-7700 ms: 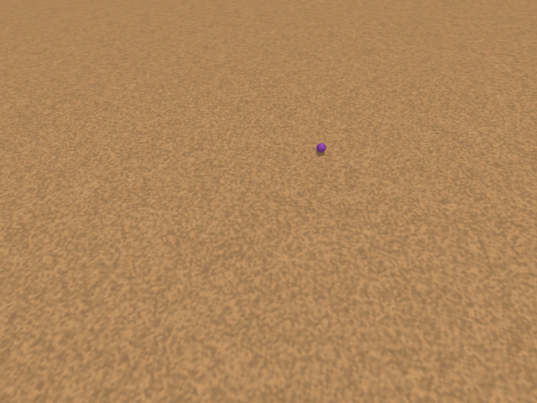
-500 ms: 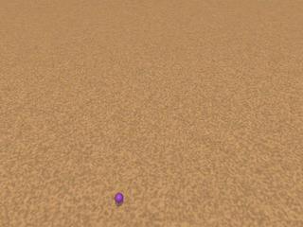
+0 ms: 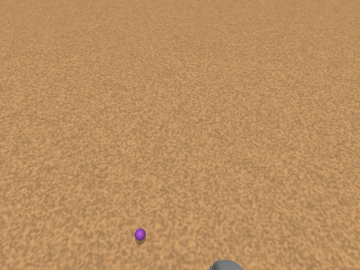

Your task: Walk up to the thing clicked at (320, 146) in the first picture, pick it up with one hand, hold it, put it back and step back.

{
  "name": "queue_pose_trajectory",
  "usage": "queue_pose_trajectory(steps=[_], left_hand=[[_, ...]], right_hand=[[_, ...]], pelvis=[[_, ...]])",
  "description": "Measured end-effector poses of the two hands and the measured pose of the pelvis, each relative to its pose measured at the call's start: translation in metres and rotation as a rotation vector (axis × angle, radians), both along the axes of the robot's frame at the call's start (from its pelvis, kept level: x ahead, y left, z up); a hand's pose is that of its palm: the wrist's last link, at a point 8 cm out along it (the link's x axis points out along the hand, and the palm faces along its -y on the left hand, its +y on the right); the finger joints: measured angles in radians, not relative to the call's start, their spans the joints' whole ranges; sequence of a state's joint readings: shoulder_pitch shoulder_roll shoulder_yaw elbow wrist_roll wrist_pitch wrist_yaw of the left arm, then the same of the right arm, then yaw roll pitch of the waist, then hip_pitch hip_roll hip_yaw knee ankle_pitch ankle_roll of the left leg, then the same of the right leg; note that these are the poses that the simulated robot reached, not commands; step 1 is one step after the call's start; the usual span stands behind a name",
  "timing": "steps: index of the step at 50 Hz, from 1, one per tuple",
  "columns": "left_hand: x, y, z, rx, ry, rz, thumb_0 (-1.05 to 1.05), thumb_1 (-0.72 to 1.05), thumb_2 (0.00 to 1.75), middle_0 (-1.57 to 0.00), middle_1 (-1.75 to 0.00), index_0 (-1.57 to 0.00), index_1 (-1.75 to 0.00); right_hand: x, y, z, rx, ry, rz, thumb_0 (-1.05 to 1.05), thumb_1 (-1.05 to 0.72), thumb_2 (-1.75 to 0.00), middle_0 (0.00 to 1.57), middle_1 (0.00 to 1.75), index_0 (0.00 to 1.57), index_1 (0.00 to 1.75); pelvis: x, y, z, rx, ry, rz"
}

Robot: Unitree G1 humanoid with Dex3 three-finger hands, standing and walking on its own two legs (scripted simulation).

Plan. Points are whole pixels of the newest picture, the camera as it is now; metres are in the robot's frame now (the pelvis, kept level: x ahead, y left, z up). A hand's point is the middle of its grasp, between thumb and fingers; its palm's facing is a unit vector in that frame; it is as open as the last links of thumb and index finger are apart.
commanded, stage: walk up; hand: left
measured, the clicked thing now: (140, 234) +0.40 +0.22 -0.74
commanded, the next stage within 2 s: none
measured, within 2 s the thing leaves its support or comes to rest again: neither
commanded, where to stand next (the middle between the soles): +0.01 -0.01 m, yaw +0 degrees
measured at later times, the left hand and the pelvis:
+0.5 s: hand out of the picture +0.10 +0.25 -0.17, palm faces +0.05 -0.92 -0.38, open 7.4 cm; pelvis -0.06 -0.01 -0.04, yaw +5 degrees
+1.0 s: hand out of the picture -0.04 +0.25 -0.14, palm faces -0.04 -0.90 -0.44, open 7.4 cm; pelvis -0.08 -0.05 -0.02, yaw -1 degrees
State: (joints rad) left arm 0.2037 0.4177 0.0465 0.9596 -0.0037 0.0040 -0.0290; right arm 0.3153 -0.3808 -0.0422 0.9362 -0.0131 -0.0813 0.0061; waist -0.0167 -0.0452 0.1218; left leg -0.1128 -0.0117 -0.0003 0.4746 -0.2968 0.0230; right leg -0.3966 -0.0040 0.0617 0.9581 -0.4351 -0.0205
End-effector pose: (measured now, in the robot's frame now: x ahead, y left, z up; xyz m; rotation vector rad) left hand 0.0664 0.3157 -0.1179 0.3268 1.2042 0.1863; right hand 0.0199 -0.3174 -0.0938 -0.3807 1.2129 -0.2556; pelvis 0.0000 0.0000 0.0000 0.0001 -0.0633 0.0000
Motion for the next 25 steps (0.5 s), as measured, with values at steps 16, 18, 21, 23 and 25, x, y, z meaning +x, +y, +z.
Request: queue_pose_trajectory(steps=[16, 18, 21, 23, 25], left_hand=[[0.057, -0.045, -0.001, 0.057, -0.121, -0.040, 0.00, 0.91, 0.89, -0.21, -0.30, -0.20, -0.30], [0.056, -0.045, 0.001, 0.058, -0.157, -0.038, 0.00, 0.90, 0.89, -0.21, -0.31, -0.20, -0.30], [0.048, -0.040, 0.000, 0.056, -0.200, -0.032, 0.00, 0.90, 0.89, -0.21, -0.31, -0.20, -0.30], [0.038, -0.032, -0.005, 0.051, -0.217, -0.023, 0.00, 0.90, 0.89, -0.21, -0.31, -0.20, -0.30], [0.025, -0.020, -0.013, 0.042, -0.225, -0.006, 0.00, 0.90, 0.89, -0.21, -0.31, -0.20, -0.30]], right_hand=[[0.067, -0.012, -0.059, 0.069, -0.010, 0.029, 0.00, -0.90, -0.90, 0.21, 0.30, 0.20, 0.30], [0.064, -0.011, -0.058, 0.062, -0.009, 0.052, 0.00, -0.90, -0.90, 0.21, 0.30, 0.20, 0.30], [0.051, -0.009, -0.057, 0.044, 0.003, 0.077, 0.00, -0.90, -0.90, 0.21, 0.30, 0.20, 0.30], [0.039, -0.007, -0.055, 0.027, 0.012, 0.091, 0.00, -0.90, -0.90, 0.21, 0.30, 0.20, 0.30], [0.021, -0.005, -0.052, 0.007, 0.020, 0.101, 0.00, -0.90, -0.90, 0.21, 0.30, 0.20, 0.30]], pelvis=[[-0.011, -0.023, -0.027, 0.020, 0.003, 0.027], [-0.019, -0.021, -0.028, 0.019, 0.009, 0.038], [-0.034, -0.017, -0.032, 0.015, 0.012, 0.057], [-0.045, -0.013, -0.036, 0.010, 0.013, 0.073], [-0.057, -0.007, -0.042, 0.008, 0.014, 0.089]])
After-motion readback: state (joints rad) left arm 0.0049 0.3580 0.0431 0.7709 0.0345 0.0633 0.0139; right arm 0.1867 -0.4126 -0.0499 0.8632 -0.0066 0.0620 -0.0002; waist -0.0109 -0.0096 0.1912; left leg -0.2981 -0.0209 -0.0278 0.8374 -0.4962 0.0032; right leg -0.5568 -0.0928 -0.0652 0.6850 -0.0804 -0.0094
